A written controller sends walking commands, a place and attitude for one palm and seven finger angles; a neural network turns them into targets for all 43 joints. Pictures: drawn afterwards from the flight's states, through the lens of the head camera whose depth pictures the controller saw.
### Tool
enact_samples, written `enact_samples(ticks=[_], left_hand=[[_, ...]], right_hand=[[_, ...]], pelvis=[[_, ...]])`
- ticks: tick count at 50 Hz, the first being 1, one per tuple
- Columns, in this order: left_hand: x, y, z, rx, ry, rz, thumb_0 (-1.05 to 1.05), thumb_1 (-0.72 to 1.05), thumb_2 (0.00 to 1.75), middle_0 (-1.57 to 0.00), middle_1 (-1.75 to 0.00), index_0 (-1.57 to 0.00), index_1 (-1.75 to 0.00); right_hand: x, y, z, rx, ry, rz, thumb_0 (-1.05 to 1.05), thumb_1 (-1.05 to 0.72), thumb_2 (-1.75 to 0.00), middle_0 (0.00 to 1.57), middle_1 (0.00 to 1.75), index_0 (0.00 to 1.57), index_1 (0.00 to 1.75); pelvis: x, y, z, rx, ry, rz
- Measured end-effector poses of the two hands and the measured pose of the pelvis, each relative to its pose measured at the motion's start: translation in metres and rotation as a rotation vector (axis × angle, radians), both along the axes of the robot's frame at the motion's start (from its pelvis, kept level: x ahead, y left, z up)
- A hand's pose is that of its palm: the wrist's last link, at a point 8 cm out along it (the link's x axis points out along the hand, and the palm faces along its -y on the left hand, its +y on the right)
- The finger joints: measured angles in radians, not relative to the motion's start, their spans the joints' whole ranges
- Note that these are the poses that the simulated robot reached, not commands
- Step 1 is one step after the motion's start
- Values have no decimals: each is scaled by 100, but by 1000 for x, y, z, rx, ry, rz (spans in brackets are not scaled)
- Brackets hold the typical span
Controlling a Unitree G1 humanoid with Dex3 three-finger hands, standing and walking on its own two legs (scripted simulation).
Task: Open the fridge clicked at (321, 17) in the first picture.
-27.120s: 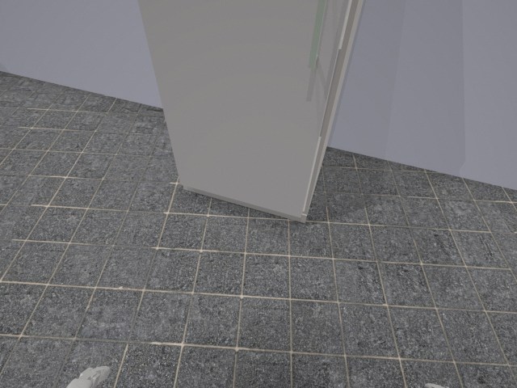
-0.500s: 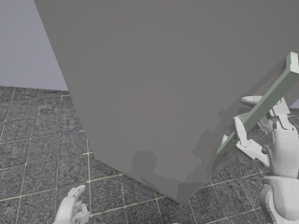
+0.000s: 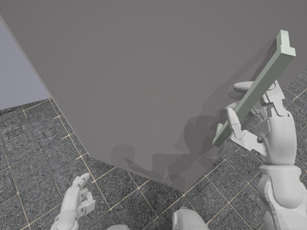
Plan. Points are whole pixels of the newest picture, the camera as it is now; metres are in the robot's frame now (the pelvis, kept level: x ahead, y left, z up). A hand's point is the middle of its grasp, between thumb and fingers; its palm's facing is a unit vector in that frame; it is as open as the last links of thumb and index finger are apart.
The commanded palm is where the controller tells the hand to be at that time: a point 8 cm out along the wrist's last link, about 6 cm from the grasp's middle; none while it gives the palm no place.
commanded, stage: walk backward, drawing the door open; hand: right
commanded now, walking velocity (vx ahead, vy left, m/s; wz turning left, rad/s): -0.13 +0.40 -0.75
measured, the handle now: (241, 104) +0.34 -0.12 +0.19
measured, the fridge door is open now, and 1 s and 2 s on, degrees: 41 73 71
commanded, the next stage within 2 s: stop walking and hold the door back in 0.86 s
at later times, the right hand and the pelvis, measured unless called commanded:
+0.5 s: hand (186, 201) +0.16 -0.02 +0.18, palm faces +0.49 +0.84 -0.23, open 6.5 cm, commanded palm +0.11 -0.05 +0.19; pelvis -0.06 +0.22 -0.01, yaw -25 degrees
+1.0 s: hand out of the picture +0.06 +0.10 +0.18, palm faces +0.84 +0.48 -0.26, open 6.2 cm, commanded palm +0.02 +0.07 +0.18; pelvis -0.01 +0.43 -0.01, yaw -45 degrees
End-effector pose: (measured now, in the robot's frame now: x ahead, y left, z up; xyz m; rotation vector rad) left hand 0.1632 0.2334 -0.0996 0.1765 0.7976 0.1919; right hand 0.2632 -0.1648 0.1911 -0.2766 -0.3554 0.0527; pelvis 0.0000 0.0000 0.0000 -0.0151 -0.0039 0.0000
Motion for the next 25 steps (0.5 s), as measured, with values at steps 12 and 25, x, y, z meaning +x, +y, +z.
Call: enact_samples(ticks=[12,25], left_hand=[[2,47,1,-4,-7,-290,1,90,90,-21,-30,-20,-30],[35,136,-11,4,12,-428,1,90,90,-21,-30,-20,-30]], right_hand=[[-66,39,-7,26,-61,-200,-11,-64,-80,47,141,19,122],[-147,109,-3,34,-57,-514,-7,-65,-83,46,141,25,133]], pelvis=[[-47,102,-4,42,-34,-206],[-55,224,-11,5,-46,-433]])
